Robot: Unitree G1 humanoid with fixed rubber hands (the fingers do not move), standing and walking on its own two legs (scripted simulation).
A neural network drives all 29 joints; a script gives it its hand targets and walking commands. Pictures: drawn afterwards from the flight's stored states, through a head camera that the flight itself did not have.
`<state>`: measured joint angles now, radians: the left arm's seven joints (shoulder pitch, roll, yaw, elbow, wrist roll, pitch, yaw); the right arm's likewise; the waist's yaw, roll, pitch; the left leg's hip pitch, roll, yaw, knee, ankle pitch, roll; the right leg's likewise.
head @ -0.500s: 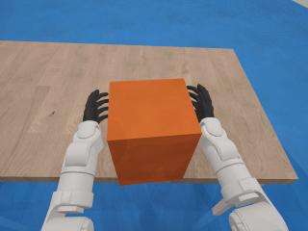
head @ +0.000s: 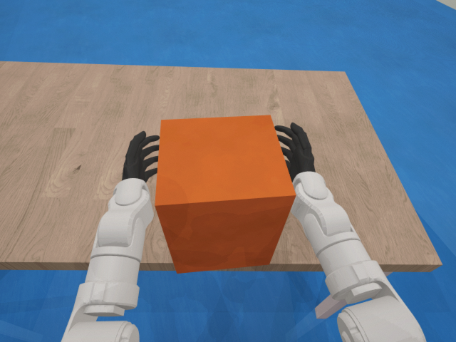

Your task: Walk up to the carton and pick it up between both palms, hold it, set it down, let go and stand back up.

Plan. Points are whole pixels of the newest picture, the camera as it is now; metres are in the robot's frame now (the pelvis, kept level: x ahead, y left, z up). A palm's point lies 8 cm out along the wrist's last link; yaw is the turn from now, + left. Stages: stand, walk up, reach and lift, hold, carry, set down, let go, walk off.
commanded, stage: reach and lift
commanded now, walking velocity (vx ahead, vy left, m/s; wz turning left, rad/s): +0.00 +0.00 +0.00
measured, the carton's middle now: (220, 199) +0.36 +0.04 +0.03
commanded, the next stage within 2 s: none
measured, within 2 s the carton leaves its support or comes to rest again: leaves its support in 0.64 s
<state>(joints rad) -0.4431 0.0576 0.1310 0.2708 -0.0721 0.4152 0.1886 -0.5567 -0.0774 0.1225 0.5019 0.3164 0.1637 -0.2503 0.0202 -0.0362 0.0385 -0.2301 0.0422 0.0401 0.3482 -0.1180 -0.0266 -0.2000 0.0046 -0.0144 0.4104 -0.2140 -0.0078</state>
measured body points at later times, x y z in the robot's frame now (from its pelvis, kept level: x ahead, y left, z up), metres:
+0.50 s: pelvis +0.00 +0.00 +0.00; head +0.02 +0.01 +0.45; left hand +0.37 +0.18 +0.09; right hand +0.39 -0.10 +0.10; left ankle +0.04 +0.14 -0.74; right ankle +0.00 -0.11 -0.74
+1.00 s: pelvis +0.00 +0.00 +0.00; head -0.01 +0.01 +0.45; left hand +0.36 +0.18 +0.11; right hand +0.40 -0.09 +0.13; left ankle +0.04 +0.14 -0.74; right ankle +0.00 -0.11 -0.74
